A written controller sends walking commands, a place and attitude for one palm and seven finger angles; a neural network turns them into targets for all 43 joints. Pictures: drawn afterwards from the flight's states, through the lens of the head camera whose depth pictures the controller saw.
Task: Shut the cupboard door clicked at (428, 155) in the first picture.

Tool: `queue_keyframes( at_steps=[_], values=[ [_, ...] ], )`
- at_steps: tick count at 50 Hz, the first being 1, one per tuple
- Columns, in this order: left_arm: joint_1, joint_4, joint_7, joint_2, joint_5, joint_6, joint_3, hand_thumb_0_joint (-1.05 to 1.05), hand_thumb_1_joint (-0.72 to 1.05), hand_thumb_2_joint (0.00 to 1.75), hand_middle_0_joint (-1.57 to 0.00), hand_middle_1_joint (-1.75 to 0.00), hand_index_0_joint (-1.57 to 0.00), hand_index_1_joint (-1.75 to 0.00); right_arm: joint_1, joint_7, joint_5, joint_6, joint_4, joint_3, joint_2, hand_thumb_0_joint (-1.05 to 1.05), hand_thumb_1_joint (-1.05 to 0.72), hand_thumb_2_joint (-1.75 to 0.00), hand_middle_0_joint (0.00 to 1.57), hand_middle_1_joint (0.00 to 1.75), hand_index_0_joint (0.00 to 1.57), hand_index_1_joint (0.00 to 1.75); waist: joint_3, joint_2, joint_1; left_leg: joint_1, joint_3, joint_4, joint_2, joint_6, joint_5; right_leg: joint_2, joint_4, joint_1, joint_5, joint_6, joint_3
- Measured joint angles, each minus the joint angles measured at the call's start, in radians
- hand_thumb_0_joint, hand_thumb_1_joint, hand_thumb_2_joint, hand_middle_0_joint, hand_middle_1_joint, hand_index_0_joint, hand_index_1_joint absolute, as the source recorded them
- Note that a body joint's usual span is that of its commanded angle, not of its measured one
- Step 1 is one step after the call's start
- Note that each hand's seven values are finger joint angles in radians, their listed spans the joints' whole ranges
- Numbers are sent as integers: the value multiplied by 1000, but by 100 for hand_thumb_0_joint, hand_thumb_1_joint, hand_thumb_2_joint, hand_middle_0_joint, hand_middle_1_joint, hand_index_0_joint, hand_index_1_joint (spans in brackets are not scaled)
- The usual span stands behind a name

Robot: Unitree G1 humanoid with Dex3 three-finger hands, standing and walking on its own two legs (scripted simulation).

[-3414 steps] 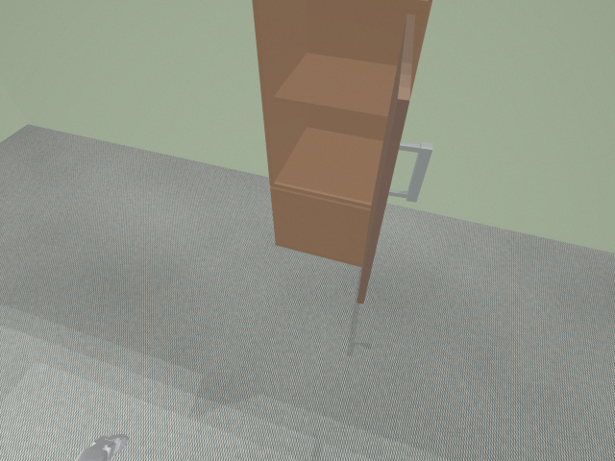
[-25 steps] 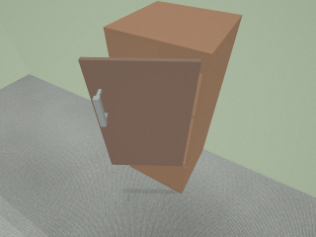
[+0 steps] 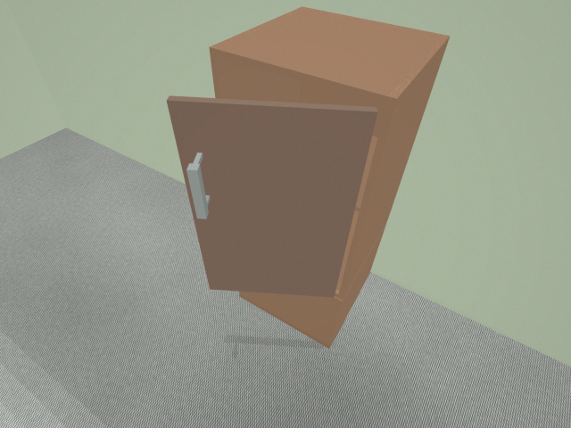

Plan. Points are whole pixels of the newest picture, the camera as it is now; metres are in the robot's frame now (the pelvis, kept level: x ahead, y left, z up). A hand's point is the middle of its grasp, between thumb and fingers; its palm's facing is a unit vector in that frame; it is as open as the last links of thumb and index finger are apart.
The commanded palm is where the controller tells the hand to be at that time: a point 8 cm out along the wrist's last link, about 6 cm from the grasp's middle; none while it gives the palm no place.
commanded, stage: come to a stop and stand still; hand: left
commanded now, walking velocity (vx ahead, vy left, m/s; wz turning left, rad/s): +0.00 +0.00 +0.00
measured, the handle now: (200, 186) +0.55 +0.21 +0.02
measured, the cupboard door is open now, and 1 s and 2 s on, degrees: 28 28 28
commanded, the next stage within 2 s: look again from close up in 0.46 s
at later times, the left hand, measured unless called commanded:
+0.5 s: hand out of the picture +0.00 +0.19 -0.17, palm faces +0.02 -0.98 -0.19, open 7.4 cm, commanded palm none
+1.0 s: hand out of the picture +0.02 +0.16 -0.17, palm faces +0.01 -0.99 -0.17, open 7.3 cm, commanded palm none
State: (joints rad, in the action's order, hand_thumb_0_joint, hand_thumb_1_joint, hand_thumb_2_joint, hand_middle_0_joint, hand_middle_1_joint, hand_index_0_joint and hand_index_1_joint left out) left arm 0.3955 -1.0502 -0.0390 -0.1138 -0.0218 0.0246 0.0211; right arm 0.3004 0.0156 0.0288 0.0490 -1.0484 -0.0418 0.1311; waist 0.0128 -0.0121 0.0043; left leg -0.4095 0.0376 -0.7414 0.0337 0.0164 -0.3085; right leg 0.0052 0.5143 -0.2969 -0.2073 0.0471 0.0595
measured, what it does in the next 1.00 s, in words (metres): steps on the spot: left foot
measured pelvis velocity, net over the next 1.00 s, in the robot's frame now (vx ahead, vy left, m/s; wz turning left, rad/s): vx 0.03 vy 0.00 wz -0.02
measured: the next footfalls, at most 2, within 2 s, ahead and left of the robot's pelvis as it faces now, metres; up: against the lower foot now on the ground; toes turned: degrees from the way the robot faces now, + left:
left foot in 0.12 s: +0.06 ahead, +0.11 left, +0.00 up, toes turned +3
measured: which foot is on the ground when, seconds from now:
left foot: up 0.00-0.10, down 0.12-1.00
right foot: down 0.00-1.00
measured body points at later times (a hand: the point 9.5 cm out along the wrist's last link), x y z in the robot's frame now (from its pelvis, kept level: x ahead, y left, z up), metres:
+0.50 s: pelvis +0.00 +0.03 +0.01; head +0.00 +0.02 +0.46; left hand +0.00 +0.24 -0.15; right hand -0.02 -0.17 -0.16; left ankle -0.01 +0.10 -0.73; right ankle +0.05 -0.10 -0.73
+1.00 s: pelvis +0.03 +0.00 +0.01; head +0.04 +0.01 +0.46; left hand +0.02 +0.22 -0.16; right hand +0.02 -0.21 -0.15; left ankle -0.01 +0.10 -0.73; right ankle +0.05 -0.11 -0.73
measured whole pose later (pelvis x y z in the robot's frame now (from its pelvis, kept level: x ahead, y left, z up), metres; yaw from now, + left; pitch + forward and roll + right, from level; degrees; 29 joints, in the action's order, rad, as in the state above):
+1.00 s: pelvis +0.03 +0.00 +0.01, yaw -1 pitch -1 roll +0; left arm 0.30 -1.12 -0.04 -0.14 -0.01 -0.02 -0.01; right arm 0.28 0.04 0.01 -0.02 -1.14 0.00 0.12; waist -0.03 -0.01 0.00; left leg -0.11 0.06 -0.40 0.02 0.03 -0.28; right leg 0.00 0.43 -0.21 -0.20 0.02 0.02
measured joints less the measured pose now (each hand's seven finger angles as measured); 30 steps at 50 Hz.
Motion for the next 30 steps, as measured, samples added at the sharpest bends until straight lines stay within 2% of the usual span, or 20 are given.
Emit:
queue_keyframes(
  at_steps=[2, 5, 8, 11, 13, 15, 18, 30],
  values=[
    [-3, -11, -3, -6, 0, 4, 3, 1, 91, 90, -20, -30, -20, -30, 3, -3, -5, -11, 5, -3, 3, 1, -92, -90, 20, 30, 20, 30, 11, -12, 0, 28, 1, -50, -9, -4, -19, 3, -23, -1, 52, -5, -3],
    [-16, -8, -3, -16, -3, 1, 2, 1, 91, 90, -20, -30, -20, -30, 24, -3, -10, -31, 6, 1, 8, 1, -92, -90, 20, 30, 19, 30, 31, -11, 2, 151, 2, 130, -27, -5, -31, -6, -12, -23, 43, -19, 2],
    [-46, -3, -6, -38, 4, -1, 9, 1, 91, 90, -20, -30, -20, -30, 26, 7, -6, -41, -11, 12, -15, 1, -92, -90, 20, 30, 19, 30, 12, -61, 9, 202, 28, 231, 1, 29, 34, 10, 28, -43, 0, -28, -35],
    [-63, -4, 1, -40, 1, -4, 2, 1, 91, 90, -20, -30, -20, -30, 47, 15, -6, -49, -19, 21, -22, 1, -92, -90, 20, 30, 19, 30, 10, -53, 5, 221, 32, 270, 8, 43, 49, 15, 13, -22, -35, -33, -45],
    [-70, -4, 6, -43, -1, -11, -1, 1, 91, 90, -20, -30, -20, -30, 54, 17, -8, -52, -28, 27, -28, 1, -91, -90, 20, 30, 19, 30, 7, -49, 5, 223, 35, 284, 18, 48, 56, 25, -17, 3, 1, -36, -57],
    [-82, -11, 7, -44, 2, -17, -3, 1, 91, 90, -20, -30, -20, -30, 49, 18, -10, -57, -38, 32, -35, 1, -91, -90, 20, 30, 19, 30, -8, -41, 6, 230, 40, 293, 22, 50, 60, 30, -40, 13, 51, -53, -62],
    [-92, -23, 8, -41, 4, -21, -10, 1, 91, 90, -20, -30, -20, -30, 46, 17, -12, -64, -45, 38, -41, 1, -91, -90, 20, 30, 19, 30, -21, -23, -2, 244, 38, 317, 25, 51, 71, 32, -61, 27, 53, -65, -60],
    [-82, -53, 1, -14, 8, -32, -24, 1, 91, 90, -20, -30, -20, -30, 21, 13, -15, -68, -67, 39, -24, 1, -91, -90, 20, 30, 20, 30, -33, 9, -5, 262, 27, 343, 19, 41, 67, 26, -77, 43, 37, -58, -49]
  ],
)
